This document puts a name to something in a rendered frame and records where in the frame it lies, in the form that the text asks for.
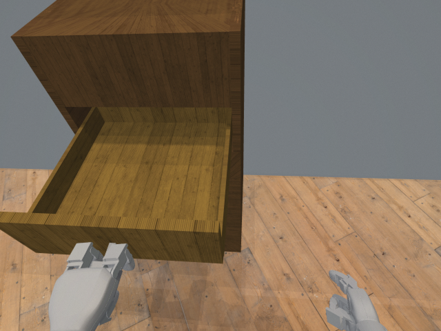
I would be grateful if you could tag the right robot hand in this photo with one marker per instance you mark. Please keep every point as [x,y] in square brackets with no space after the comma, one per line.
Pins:
[346,313]

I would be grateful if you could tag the left robot hand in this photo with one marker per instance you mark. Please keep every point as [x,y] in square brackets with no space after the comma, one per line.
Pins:
[83,297]

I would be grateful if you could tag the cabinet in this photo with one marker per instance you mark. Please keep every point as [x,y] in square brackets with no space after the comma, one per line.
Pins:
[145,54]

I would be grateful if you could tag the drawer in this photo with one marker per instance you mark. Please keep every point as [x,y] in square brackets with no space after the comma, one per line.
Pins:
[154,178]

